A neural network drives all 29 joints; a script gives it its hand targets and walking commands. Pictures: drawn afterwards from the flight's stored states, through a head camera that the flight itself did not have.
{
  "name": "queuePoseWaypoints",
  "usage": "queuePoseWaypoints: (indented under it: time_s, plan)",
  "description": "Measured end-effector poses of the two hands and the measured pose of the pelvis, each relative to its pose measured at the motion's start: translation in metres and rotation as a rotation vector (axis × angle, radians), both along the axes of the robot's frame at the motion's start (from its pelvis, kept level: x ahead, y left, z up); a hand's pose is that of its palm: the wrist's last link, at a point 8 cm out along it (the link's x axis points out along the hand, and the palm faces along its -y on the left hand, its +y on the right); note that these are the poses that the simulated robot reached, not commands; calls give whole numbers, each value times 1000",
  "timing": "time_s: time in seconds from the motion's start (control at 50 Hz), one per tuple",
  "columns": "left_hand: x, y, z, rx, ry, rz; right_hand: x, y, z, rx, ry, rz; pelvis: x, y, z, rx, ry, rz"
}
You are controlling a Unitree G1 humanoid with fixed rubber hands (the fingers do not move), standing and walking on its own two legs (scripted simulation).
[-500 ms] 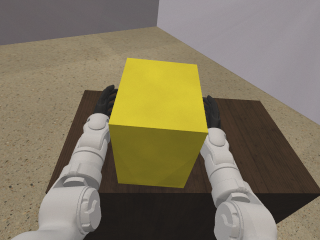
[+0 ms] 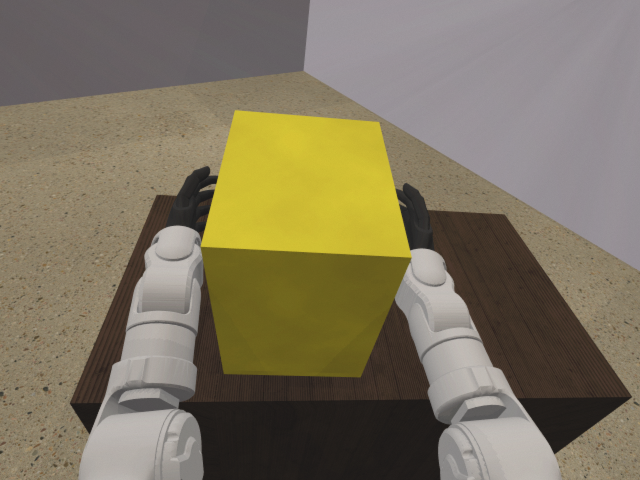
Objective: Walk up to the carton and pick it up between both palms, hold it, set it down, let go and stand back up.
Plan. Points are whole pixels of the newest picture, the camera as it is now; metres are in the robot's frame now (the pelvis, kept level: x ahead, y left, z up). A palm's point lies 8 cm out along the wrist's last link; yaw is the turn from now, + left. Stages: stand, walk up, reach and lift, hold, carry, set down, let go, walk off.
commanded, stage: reach and lift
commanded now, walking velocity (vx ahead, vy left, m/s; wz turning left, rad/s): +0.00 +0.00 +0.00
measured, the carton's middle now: (300, 249) +0.41 +0.01 +0.10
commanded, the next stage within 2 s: hold in 1.38 s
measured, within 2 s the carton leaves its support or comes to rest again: neither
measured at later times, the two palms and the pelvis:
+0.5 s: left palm (170, 215) +0.36 +0.16 +0.20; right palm (425, 235) +0.35 -0.13 +0.20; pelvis -0.03 +0.00 +0.00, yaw -1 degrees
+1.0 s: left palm (180, 205) +0.36 +0.15 +0.21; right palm (437, 229) +0.35 -0.14 +0.21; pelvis -0.01 +0.01 +0.00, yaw -1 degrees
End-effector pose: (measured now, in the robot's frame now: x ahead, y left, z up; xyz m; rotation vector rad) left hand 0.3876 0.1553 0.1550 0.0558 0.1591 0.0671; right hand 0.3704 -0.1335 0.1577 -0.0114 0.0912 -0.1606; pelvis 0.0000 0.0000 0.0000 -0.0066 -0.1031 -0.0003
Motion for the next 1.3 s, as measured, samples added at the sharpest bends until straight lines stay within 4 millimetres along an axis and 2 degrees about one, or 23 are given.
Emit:
queuePoseWaypoints:
  time_s: [0.1, 0.2, 0.32, 0.44, 0.54, 0.64, 0.88, 1.0, 1.12, 1.3]
  plan:
    - [-10, 2, -2, 13, 27, 1, -8, 2, -5, 3, 28, 7, -6, 1, 0, 0, -13, 8]
    - [-20, -1, 10, 29, 3, 4, -19, -1, -5, 30, 0, 3, -14, 5, -1, -6, -13, 6]
    - [-26, -2, 29, 26, -13, 7, -26, -1, 8, 26, -16, 1, -24, 9, -1, -5, -12, -9]
    - [-29, 2, 43, -12, -20, 19, -26, 2, 30, -7, -25, 11, -27, 7, -1, -2, -16, -14]
    - [-30, 8, 42, -10, -4, 30, -21, 8, 44, -33, -12, 29, -27, 4, -1, -2, -29, -8]
    - [-31, 11, 38, -2, 4, 44, -16, 11, 48, -37, -6, 47, -25, 3, -1, -3, -34, -1]
    - [-28, -9, 53, 62, 3, 27, -20, -8, 31, 36, -11, 23, -17, 9, -1, -4, -45, -7]
    - [-32, -7, 60, 22, -32, 34, -21, -7, 48, 26, -47, 29, -15, 6, -1, -3, -45, -9]
    - [-39, 3, 62, -20, -41, 45, -23, 2, 71, 3, -58, 45, -15, 0, -2, -3, -52, -4]
    - [-41, 11, 61, -1, -12, 52, -20, 11, 72, 2, -27, 60, -19, -2, -2, -4, -49, 4]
